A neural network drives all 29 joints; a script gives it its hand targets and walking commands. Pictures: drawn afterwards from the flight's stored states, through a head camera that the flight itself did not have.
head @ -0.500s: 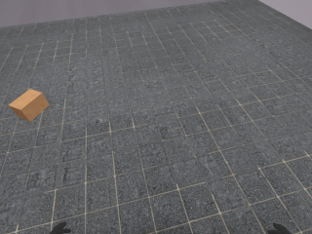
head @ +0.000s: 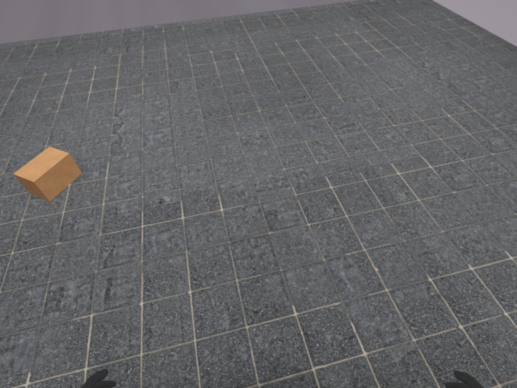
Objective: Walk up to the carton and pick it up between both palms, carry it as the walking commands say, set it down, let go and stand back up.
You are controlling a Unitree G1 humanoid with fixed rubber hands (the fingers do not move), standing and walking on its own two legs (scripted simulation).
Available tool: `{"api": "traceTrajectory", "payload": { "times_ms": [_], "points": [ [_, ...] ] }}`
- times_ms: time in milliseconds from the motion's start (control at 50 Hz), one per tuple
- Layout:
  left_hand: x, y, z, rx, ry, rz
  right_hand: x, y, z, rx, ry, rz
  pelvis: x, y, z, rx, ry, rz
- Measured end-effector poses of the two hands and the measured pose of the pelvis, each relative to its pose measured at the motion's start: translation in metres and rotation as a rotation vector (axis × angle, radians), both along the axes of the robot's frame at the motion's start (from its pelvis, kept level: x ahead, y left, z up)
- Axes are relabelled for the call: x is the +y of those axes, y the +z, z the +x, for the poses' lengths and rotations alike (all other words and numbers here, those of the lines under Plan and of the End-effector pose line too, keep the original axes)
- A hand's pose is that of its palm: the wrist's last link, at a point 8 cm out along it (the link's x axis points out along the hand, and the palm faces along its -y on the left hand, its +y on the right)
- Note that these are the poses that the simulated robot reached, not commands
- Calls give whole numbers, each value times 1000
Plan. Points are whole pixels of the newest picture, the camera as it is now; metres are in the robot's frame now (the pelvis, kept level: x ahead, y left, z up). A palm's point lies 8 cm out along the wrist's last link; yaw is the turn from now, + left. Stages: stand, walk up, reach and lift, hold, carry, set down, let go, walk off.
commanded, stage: stand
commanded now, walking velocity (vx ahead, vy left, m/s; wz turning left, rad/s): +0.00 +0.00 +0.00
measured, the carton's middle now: (49, 173) +1.25 +1.20 -0.71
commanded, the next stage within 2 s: walk up in 0.58 s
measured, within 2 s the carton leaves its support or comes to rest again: neither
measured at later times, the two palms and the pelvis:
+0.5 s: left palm out of the picture +0.11 +0.31 -0.10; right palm out of the picture +0.10 -0.31 -0.10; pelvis +0.01 +0.00 +0.00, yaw +0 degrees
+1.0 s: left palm out of the picture +0.05 +0.34 -0.13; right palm out of the picture +0.14 -0.24 -0.12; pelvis +0.00 +0.03 -0.02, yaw +10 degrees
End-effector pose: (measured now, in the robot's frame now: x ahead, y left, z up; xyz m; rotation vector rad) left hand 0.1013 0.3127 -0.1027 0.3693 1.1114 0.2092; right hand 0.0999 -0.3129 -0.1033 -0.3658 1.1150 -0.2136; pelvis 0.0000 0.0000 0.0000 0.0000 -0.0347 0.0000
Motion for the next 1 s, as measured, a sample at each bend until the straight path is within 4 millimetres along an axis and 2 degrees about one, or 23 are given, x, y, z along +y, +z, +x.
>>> {"api": "traceTrajectory", "payload": {
  "times_ms": [760, 820, 900, 1000],
  "points": [
    [1, 1, 5, 7, 5, 3, -2, 1, 6, 5, -5, -5, 0, 1, 7, 2, 0, 0],
    [5, 0, 7, -27, 43, 17, 0, -3, 8, 16, 11, 3, 1, -5, 7, 9, 37, -4],
    [11, -10, -10, -53, 111, 4, 20, -11, 17, 42, 40, 21, 9, -12, 1, 10, 104, -9],
    [24, -31, -48, -10, 206, -52, 73, -12, 39, 44, 131, 87, 32, -15, 3, 17, 168, -15]
  ]
}}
